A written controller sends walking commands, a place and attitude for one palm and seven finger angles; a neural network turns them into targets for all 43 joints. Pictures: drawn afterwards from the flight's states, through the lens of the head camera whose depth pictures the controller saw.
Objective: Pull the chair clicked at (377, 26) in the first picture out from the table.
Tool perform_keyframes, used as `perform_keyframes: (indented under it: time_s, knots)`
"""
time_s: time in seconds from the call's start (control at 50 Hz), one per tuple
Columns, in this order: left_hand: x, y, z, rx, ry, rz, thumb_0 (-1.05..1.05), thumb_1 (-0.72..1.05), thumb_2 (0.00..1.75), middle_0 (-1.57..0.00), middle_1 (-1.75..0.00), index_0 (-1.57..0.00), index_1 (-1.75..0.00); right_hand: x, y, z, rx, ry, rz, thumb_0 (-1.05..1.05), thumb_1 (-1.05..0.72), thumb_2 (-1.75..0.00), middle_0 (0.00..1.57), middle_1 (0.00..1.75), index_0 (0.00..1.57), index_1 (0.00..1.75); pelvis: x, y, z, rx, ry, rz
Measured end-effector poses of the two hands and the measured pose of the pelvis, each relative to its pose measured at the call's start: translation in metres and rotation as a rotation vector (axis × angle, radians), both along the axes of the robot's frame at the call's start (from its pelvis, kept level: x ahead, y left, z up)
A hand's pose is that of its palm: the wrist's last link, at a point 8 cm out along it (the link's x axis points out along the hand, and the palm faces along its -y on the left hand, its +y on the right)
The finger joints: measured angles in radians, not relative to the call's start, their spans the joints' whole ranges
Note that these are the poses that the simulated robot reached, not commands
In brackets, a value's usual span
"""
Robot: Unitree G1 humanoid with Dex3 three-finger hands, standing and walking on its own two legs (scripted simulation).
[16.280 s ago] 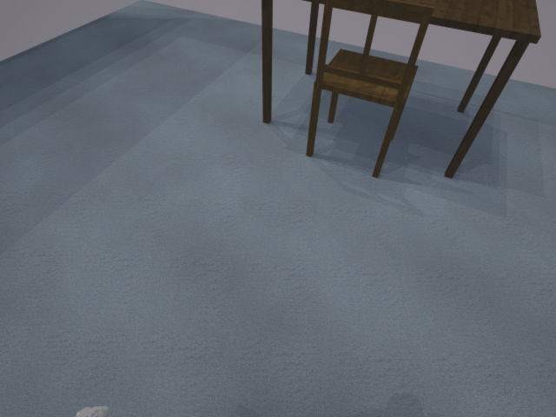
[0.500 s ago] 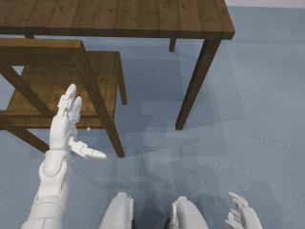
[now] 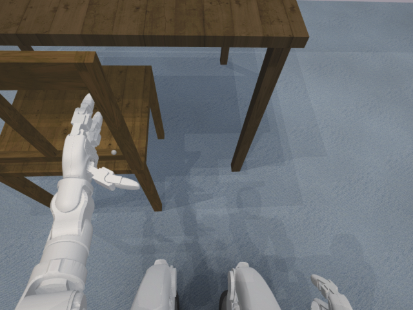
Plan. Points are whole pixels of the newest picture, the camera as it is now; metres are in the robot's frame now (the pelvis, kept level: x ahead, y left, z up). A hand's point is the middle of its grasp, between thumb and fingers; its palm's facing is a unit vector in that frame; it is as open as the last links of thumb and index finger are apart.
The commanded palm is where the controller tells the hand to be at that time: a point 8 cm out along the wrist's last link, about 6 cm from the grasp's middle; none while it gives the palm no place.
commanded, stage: push the fingers through the gap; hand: left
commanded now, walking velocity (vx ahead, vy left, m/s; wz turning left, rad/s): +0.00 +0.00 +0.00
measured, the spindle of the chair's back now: (22, 126) +0.47 +0.38 +0.00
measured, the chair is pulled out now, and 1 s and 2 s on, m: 0.00 0.00 0.00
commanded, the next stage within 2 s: hook a spindle and tug to test in 0.88 s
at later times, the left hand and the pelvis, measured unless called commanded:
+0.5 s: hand (120, 129) +0.45 +0.18 +0.02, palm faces +0.06 -1.00 -0.03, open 16.9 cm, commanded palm +0.43 +0.23 +0.03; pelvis +0.00 +0.00 +0.00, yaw -1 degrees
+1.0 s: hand (119, 129) +0.45 +0.18 +0.02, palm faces +0.05 -1.00 -0.02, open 16.9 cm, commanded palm +0.42 +0.23 +0.03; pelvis +0.00 +0.01 +0.00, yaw -1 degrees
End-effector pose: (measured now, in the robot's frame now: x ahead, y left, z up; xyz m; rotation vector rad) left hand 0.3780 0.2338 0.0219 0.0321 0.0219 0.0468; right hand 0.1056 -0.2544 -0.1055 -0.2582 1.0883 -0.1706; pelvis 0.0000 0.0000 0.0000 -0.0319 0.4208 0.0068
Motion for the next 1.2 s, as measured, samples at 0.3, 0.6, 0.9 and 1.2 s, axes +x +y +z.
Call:
perform_keyframes:
  time_s: [0.3,0.6,0.9,1.2]
  knots:
    - [0.033,-0.007,0.002,0.004,-0.002,-0.001,-0.01,-0.5,0.3,-0.06,-0.08,-0.06,-0.08,-0.026,-0.002,-0.005,0.003,0.081,-0.042,0.01,-0.91,-0.9,0.2,0.3,0.2,0.3,0.001,0.001,-0.001,0.001,0.021,-0.009]
    - [0.056,0.0,0.002,0.001,-0.008,0.01,-0.01,-0.5,0.3,-0.06,-0.08,-0.06,-0.08,-0.046,-0.005,-0.006,-0.003,0.149,-0.072,0.01,-0.91,-0.9,0.2,0.3,0.2,0.3,0.001,0.0,-0.003,-0.002,0.037,-0.016]
    - [0.048,0.001,-0.001,-0.008,-0.002,0.005,-0.01,-0.5,0.3,-0.06,-0.08,-0.06,-0.08,-0.039,-0.001,-0.002,-0.008,0.145,-0.058,0.01,-0.91,-0.9,0.2,0.3,0.2,0.3,0.003,0.004,0.0,-0.007,0.033,-0.009]
    - [0.046,0.001,0.0,-0.01,-0.001,0.01,-0.01,-0.5,0.3,-0.13,-0.29,-0.13,-0.29,-0.032,0.005,-0.002,0.007,0.125,-0.05,0.01,-0.91,-0.9,0.2,0.3,0.2,0.3,0.002,0.006,0.001,-0.007,0.027,-0.012]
